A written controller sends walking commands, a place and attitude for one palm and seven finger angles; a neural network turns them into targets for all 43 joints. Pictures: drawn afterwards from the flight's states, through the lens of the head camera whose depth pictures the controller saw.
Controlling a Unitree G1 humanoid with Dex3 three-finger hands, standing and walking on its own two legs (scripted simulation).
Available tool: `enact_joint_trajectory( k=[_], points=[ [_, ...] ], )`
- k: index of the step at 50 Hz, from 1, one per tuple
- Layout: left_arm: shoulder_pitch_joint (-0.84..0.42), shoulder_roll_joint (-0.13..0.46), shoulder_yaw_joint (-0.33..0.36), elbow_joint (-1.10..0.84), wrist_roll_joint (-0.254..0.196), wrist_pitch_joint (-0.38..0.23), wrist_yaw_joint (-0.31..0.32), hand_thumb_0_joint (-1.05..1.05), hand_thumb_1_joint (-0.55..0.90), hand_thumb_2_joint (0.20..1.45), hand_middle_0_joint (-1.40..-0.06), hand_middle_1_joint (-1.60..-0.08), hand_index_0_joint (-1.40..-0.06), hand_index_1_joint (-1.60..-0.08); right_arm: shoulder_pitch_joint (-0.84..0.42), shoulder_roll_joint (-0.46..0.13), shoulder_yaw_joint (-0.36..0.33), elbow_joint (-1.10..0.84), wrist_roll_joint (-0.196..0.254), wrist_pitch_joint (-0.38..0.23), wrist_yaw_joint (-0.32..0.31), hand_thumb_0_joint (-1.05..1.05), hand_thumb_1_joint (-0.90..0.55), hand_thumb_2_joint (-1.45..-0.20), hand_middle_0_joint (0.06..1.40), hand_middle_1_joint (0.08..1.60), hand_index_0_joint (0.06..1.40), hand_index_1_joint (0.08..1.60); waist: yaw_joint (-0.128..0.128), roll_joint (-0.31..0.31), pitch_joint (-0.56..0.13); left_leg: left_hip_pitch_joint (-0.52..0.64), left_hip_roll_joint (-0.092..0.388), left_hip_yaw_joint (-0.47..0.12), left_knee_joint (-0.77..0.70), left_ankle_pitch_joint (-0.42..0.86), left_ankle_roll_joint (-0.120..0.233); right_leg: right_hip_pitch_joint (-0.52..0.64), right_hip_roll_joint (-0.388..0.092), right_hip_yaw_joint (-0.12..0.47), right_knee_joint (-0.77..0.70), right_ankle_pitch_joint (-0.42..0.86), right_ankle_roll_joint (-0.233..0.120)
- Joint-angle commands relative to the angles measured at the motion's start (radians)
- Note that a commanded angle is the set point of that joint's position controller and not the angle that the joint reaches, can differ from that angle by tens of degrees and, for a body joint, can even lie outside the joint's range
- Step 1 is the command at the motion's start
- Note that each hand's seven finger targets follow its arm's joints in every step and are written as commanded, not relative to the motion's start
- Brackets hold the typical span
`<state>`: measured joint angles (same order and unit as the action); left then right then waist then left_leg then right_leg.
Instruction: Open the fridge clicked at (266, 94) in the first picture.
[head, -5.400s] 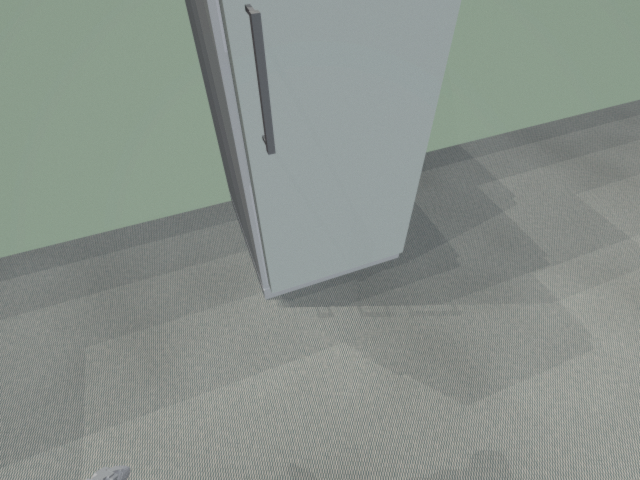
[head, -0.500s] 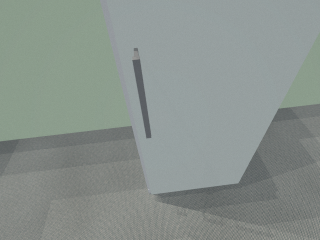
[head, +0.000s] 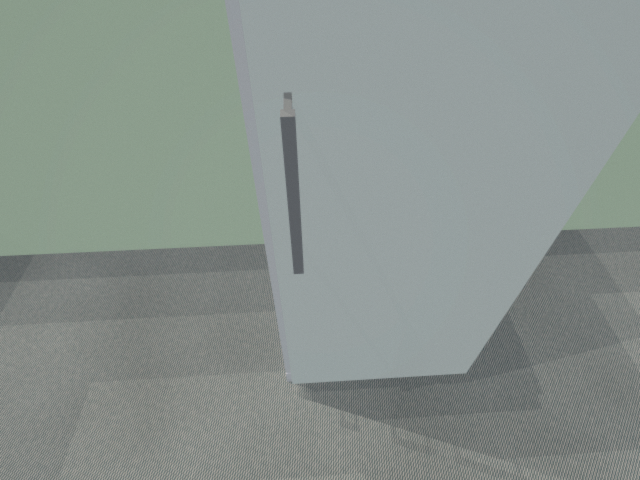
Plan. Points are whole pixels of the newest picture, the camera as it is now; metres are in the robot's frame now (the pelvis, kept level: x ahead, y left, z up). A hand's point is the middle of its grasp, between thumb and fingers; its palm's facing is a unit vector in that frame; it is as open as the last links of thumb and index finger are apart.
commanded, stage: look again from close up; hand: left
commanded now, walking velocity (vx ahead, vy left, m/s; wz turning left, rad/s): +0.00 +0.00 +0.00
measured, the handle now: (294, 197) +0.48 +0.07 +0.10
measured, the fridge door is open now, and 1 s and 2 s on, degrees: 0 0 0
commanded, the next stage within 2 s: shuffle to correct the standing spot in 0.60 s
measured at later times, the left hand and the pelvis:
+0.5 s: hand out of the picture +0.01 +0.21 -0.17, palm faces +0.01 -0.97 -0.23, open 7.4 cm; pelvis +0.00 +0.02 +0.00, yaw +0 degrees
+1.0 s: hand out of the picture -0.01 +0.19 -0.18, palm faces +0.05 -0.98 -0.19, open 7.4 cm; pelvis +0.01 +0.02 +0.00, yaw +2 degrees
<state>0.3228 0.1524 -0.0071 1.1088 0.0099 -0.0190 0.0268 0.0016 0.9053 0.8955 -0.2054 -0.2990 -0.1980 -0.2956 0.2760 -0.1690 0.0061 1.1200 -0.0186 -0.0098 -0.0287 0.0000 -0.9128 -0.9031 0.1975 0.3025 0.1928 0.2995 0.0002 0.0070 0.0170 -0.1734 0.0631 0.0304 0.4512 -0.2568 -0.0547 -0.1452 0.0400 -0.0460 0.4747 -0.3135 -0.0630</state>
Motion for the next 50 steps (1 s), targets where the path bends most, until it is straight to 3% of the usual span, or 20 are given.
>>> enact_joint_trajectory(
  k=[1,18,25,34,37,40,42,47,50],
  points=[
    [0.040,0.141,0.026,-0.033,0.003,-0.019,0.010,0.000,0.900,0.900,-0.200,-0.300,-0.200,-0.300,0.045,-0.084,-0.008,-0.030,0.007,-0.019,-0.008,0.000,-0.900,-0.900,0.200,0.300,0.200,0.300,0.000,-0.009,0.037,0.000,0.035,-0.016,-0.040,0.157,0.058,-0.043,-0.145,0.122,-0.115,0.305,0.012],
    [0.008,0.160,0.027,-0.034,0.004,-0.013,0.005,0.000,0.900,0.900,-0.200,-0.300,-0.200,-0.300,0.005,-0.113,-0.014,-0.028,0.004,-0.022,-0.006,0.000,-0.900,-0.900,0.200,0.300,0.200,0.300,0.008,-0.010,0.044,-0.002,0.045,-0.041,-0.076,0.159,0.070,-0.054,-0.145,0.114,-0.116,0.222,0.016],
    [-0.007,0.169,0.031,-0.040,0.005,-0.015,0.003,0.000,0.900,0.900,-0.200,-0.300,-0.200,-0.300,-0.003,-0.119,-0.016,-0.024,0.004,-0.026,-0.005,0.000,-0.900,-0.900,0.200,0.300,0.200,0.300,0.012,-0.028,0.029,0.001,0.046,-0.047,-0.079,0.187,0.075,-0.036,-0.148,0.107,-0.111,0.251,0.019],
    [-0.031,0.183,0.032,-0.041,0.004,-0.013,0.002,0.000,0.900,0.900,-0.200,-0.300,-0.200,-0.300,-0.020,-0.138,-0.017,-0.021,0.003,-0.027,-0.004,0.000,-0.900,-0.900,0.200,0.300,0.200,0.300,0.010,-0.004,0.013,0.013,0.050,-0.055,-0.090,0.209,0.077,-0.030,-0.153,0.107,-0.108,0.253,0.020],
    [-0.006,0.131,0.020,-0.022,0.003,-0.003,0.003,0.000,0.900,0.900,-0.200,-0.300,-0.200,-0.300,0.001,-0.088,-0.005,-0.008,0.002,-0.021,-0.003,0.000,-0.900,-0.900,0.200,0.300,0.200,0.300,0.008,-0.015,0.015,0.006,0.052,-0.062,-0.096,0.181,0.075,-0.029,-0.144,0.078,-0.104,0.184,0.035],
    [0.019,0.118,0.019,-0.012,0.006,0.008,0.002,0.000,0.900,0.900,-0.200,-0.300,-0.200,-0.300,0.011,-0.086,-0.008,-0.003,-0.001,-0.015,-0.004,0.000,-0.900,-0.900,0.200,0.300,0.200,0.300,0.010,-0.017,0.045,-0.018,0.063,-0.083,-0.096,0.129,0.088,-0.047,-0.131,0.046,-0.091,0.090,0.041],
    [0.028,0.115,0.022,-0.015,0.009,0.016,0.000,0.000,0.900,0.900,-0.200,-0.300,-0.200,-0.300,0.018,-0.100,-0.016,-0.004,-0.005,-0.011,-0.006,0.000,-0.900,-0.900,0.200,0.300,0.200,0.300,0.006,0.017,0.058,-0.036,0.077,-0.111,-0.100,0.102,0.098,-0.068,-0.120,0.028,-0.061,0.051,0.042],
    [0.070,0.095,0.032,-0.031,0.017,0.027,-0.005,0.000,0.900,0.900,-0.200,-0.300,-0.200,-0.300,0.047,-0.123,-0.038,-0.009,-0.007,-0.003,-0.017,0.000,-0.900,-0.900,0.200,0.300,0.200,0.300,0.005,0.048,0.069,-0.062,0.124,-0.178,-0.097,0.126,0.135,-0.097,-0.100,-0.013,0.003,0.037,0.043],
    [0.109,0.093,0.042,-0.041,0.018,0.028,-0.005,0.000,0.900,0.900,-0.200,-0.300,-0.200,-0.300,0.059,-0.112,-0.047,-0.017,-0.007,-0.001,-0.024,0.000,-0.900,-0.900,0.200,0.300,0.200,0.300,0.011,0.025,0.053,-0.097,0.115,-0.160,-0.038,0.199,0.136,-0.058,-0.104,-0.013,-0.004,0.087,0.035]
  ],
)
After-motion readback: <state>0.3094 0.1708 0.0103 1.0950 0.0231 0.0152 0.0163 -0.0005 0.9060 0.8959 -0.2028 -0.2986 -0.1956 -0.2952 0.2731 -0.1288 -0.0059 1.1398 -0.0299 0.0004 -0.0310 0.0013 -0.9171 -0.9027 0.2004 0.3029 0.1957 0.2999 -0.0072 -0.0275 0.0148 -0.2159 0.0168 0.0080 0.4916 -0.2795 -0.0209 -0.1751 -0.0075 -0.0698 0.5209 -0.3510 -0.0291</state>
